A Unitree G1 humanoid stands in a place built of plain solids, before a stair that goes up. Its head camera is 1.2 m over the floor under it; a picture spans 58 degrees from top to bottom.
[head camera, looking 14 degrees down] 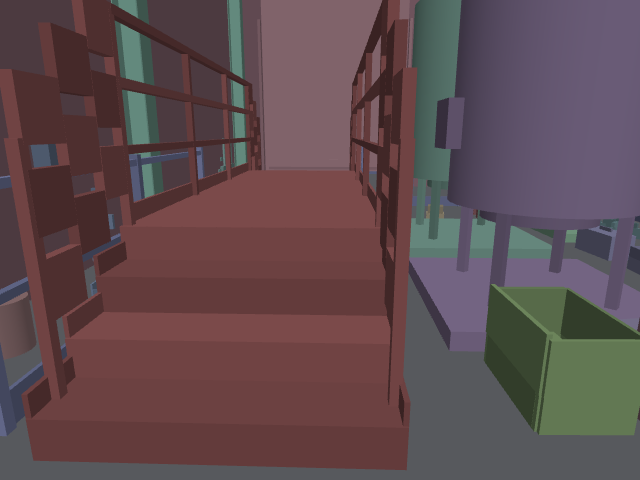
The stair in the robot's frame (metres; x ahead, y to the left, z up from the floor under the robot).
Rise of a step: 0.18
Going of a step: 0.28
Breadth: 1.40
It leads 2 degrees to the right of straight ahead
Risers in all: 4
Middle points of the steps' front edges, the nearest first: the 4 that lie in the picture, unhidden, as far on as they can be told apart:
1.35 0.38 0.18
1.63 0.37 0.36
1.91 0.36 0.54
2.19 0.35 0.72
